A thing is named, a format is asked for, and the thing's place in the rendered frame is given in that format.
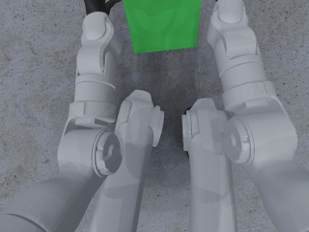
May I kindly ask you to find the robot right forearm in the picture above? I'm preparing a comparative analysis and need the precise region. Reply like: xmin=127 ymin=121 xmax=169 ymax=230
xmin=207 ymin=0 xmax=297 ymax=146

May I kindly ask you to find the carton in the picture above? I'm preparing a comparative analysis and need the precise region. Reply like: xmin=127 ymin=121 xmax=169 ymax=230
xmin=123 ymin=0 xmax=202 ymax=54

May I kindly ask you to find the robot left hand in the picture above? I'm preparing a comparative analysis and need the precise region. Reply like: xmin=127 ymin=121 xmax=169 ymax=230
xmin=84 ymin=0 xmax=122 ymax=15

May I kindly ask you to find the robot left thigh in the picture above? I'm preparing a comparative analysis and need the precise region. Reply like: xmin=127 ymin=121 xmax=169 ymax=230
xmin=87 ymin=98 xmax=164 ymax=232

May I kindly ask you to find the robot left upper arm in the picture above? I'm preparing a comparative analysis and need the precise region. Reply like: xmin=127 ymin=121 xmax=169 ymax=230
xmin=0 ymin=130 xmax=122 ymax=232

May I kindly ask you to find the right robot shin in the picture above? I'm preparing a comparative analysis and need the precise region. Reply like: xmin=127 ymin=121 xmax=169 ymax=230
xmin=189 ymin=98 xmax=228 ymax=132

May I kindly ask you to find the robot left forearm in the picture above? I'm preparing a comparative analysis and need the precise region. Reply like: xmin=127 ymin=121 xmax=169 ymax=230
xmin=57 ymin=12 xmax=123 ymax=159

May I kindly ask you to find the robot right upper arm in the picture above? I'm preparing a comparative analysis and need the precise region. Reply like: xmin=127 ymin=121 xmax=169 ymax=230
xmin=222 ymin=110 xmax=309 ymax=232

